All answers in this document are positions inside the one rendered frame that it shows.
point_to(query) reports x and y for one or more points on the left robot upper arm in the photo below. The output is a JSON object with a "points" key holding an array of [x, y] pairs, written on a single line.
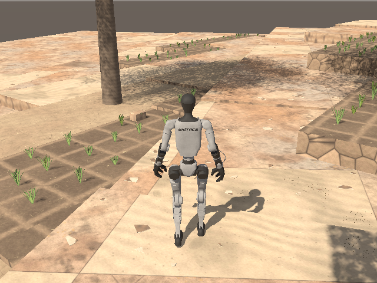
{"points": [[169, 125]]}

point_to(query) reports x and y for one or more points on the left robot hand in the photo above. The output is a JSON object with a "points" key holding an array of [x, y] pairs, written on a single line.
{"points": [[158, 168]]}

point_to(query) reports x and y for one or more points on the left robot forearm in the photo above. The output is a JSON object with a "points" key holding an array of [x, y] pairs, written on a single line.
{"points": [[160, 156]]}

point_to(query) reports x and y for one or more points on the right robot upper arm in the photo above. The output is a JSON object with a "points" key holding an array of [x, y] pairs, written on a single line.
{"points": [[206, 124]]}

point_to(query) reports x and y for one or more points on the robot right shin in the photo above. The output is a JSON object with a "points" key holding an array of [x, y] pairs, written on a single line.
{"points": [[201, 209]]}

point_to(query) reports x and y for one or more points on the right robot forearm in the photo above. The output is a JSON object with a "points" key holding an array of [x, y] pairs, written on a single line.
{"points": [[217, 158]]}

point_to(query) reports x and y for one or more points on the right robot hand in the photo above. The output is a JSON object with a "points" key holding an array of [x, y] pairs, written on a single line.
{"points": [[220, 173]]}

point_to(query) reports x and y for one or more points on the left robot foot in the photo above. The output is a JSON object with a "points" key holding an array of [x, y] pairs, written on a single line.
{"points": [[178, 240]]}

